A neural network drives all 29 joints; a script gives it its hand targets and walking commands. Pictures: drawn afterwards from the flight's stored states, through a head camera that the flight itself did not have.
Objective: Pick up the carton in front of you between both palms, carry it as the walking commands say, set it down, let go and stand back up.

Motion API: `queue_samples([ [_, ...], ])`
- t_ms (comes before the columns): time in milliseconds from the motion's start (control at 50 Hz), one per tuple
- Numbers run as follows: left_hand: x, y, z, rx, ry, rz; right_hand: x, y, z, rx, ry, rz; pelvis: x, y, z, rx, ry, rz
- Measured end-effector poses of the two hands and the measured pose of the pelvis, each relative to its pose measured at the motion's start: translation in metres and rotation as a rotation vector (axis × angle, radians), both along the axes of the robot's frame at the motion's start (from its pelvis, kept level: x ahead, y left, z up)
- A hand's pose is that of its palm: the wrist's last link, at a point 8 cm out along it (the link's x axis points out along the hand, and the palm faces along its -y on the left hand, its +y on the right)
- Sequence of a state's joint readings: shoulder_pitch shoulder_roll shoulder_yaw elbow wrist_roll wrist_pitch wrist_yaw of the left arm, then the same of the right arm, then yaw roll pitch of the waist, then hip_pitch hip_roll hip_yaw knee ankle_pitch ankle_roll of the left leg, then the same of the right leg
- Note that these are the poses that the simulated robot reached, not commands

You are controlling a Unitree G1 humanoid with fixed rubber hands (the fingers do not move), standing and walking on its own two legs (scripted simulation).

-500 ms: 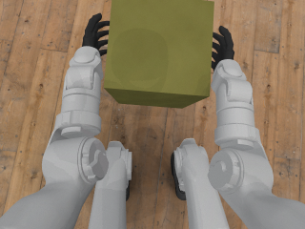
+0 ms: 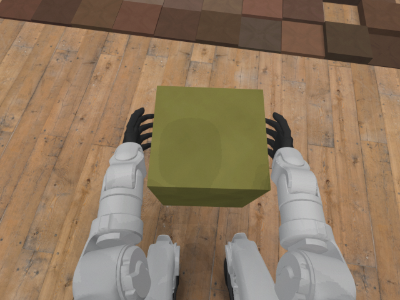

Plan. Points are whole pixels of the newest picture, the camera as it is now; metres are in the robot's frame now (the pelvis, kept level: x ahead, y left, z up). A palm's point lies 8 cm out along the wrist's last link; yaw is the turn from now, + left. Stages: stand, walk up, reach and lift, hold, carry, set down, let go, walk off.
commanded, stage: reach and lift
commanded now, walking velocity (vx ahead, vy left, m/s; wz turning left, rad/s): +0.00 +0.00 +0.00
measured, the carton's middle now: (205, 155) +0.43 -0.01 -0.10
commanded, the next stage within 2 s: hold in 1.70 s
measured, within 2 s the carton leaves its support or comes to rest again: neither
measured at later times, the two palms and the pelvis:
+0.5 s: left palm (103, 140) +0.37 +0.14 +0.12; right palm (319, 137) +0.36 -0.16 +0.12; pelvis +0.05 -0.01 +0.13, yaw +0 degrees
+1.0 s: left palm (77, 137) +0.34 +0.14 +0.18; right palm (349, 130) +0.34 -0.15 +0.18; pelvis +0.04 -0.01 +0.16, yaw +0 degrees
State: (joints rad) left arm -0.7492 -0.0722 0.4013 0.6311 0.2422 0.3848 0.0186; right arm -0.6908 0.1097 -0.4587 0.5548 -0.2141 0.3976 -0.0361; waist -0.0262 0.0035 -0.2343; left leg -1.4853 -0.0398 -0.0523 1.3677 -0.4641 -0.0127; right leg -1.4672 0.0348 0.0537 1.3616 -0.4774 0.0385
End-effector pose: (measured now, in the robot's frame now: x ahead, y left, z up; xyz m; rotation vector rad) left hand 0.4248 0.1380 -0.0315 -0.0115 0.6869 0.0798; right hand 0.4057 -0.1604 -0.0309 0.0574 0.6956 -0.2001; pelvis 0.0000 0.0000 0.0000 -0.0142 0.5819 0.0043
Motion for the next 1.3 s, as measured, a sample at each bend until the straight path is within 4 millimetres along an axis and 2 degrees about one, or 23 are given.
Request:
queue_samples([
  [440, -0.051, 0.004, 0.133, 0.000, -0.004, 0.050, -0.037, 0.004, 0.132, -0.005, -0.003, 0.051, 0.041, -0.006, 0.114, 0.012, -0.322, 0.000],
  [600, -0.068, 0.006, 0.179, 0.004, -0.024, 0.061, -0.050, 0.005, 0.177, -0.010, -0.023, 0.069, 0.051, -0.007, 0.142, 0.015, -0.472, 0.002],
  [720, -0.077, 0.006, 0.207, 0.027, -0.036, 0.051, -0.057, 0.006, 0.206, -0.032, -0.034, 0.094, 0.052, -0.008, 0.154, 0.016, -0.575, 0.003],
  [800, -0.081, 0.006, 0.214, 0.034, -0.021, 0.046, -0.061, 0.005, 0.213, -0.037, -0.019, 0.100, 0.049, -0.008, 0.157, 0.016, -0.620, 0.003],
  [1020, -0.083, 0.007, 0.215, 0.027, -0.015, 0.053, -0.063, 0.006, 0.214, -0.029, -0.014, 0.096, 0.040, -0.008, 0.157, 0.017, -0.656, 0.004],
  [1300, -0.076, 0.007, 0.222, 0.048, -0.018, 0.035, -0.056, 0.006, 0.221, -0.049, -0.016, 0.109, 0.051, -0.006, 0.161, 0.016, -0.663, 0.002],
])
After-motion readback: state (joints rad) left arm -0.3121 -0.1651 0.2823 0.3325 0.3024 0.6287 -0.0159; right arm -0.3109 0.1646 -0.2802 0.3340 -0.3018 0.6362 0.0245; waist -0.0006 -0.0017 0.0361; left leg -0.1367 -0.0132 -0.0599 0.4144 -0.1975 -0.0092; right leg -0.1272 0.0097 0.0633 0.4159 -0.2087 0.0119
